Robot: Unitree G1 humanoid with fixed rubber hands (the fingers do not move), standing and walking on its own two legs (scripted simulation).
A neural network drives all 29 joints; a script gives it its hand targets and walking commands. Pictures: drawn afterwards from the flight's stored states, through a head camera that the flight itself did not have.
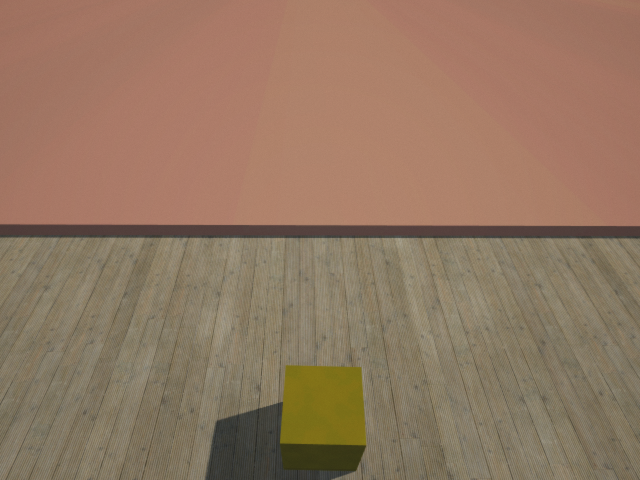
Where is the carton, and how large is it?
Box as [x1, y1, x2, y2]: [280, 365, 365, 470]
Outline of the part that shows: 286,365 280,435 280,447 284,469 355,470 365,447 360,367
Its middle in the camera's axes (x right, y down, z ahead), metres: +0.01 +0.50 +1.09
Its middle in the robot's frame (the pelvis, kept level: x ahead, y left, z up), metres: +0.43 -0.03 -0.66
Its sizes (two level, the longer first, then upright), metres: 0.210 0.200 0.250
